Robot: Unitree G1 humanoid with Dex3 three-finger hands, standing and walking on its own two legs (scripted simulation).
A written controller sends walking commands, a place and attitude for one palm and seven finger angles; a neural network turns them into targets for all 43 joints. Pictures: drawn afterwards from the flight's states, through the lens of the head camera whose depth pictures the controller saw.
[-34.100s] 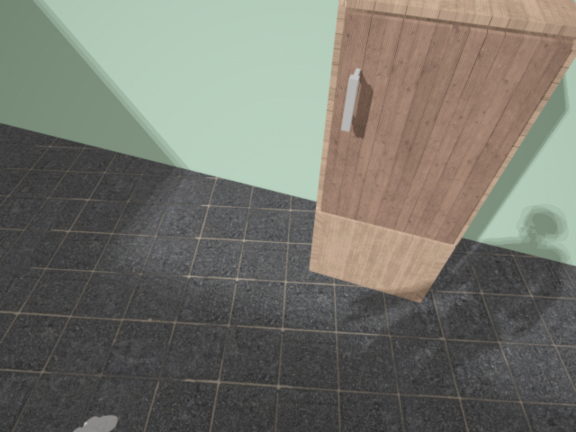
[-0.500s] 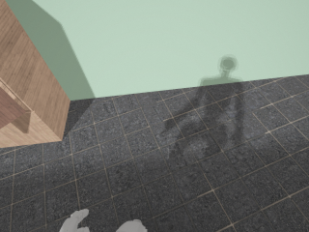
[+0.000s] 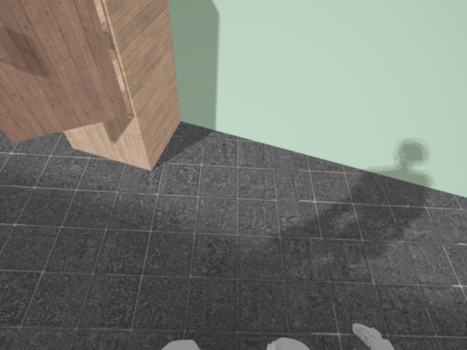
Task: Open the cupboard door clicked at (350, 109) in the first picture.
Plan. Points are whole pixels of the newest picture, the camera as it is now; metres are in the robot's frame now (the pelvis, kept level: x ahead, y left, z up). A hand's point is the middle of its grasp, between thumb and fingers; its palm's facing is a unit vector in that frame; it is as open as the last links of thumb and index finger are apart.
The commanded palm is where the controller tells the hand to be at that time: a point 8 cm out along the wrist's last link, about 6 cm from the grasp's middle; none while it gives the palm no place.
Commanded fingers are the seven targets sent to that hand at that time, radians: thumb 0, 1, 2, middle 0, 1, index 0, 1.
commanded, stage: turn to face it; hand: left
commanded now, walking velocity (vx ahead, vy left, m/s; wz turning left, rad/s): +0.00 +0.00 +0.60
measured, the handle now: out of the picture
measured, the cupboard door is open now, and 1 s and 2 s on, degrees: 41 41 41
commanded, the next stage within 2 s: take the last steps up to it in 0.66 s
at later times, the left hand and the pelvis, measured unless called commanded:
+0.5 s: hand out of the picture +0.07 +0.16 -0.14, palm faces +0.24 -0.93 -0.27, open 7.3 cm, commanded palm none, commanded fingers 0.00 0.90 0.90 -0.20 -0.30 -0.20 -0.30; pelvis +0.01 -0.05 +0.01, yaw +16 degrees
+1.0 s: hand out of the picture -0.06 +0.21 -0.16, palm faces +0.48 -0.85 -0.19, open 7.4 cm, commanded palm none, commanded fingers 0.00 0.90 0.90 -0.20 -0.30 -0.20 -0.30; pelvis +0.00 +0.02 +0.02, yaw +26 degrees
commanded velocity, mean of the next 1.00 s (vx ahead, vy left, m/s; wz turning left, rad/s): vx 0.08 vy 0.04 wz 0.39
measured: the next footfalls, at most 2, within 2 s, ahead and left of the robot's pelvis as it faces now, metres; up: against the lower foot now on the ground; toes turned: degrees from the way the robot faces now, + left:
right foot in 0.38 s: +0.05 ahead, -0.16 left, +0.00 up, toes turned +11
left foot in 0.80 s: +0.01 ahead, +0.09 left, +0.00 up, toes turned +27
